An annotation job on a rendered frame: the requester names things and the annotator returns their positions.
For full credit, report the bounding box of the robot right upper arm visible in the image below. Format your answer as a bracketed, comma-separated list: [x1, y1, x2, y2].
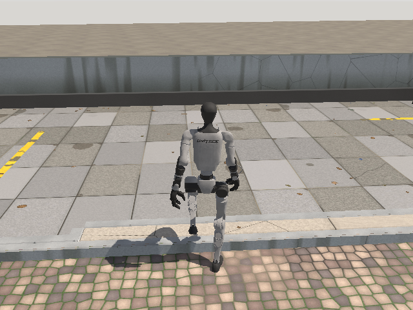
[222, 130, 236, 166]

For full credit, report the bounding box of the right robot thigh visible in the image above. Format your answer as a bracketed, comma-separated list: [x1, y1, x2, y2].
[214, 181, 228, 231]

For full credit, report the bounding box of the robot right forearm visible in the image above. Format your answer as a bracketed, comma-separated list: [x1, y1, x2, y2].
[228, 157, 239, 181]

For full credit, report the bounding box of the right robot hand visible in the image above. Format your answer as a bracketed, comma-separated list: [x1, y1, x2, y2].
[226, 178, 239, 191]

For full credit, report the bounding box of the left robot shin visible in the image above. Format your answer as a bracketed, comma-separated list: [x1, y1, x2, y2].
[188, 192, 197, 227]

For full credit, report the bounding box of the robot left upper arm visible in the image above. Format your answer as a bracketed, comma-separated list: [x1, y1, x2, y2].
[179, 129, 195, 166]

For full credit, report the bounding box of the robot left forearm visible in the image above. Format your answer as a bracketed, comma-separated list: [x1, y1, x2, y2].
[172, 156, 185, 191]

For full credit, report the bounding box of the left robot hand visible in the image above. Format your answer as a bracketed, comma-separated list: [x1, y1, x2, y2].
[170, 189, 185, 209]

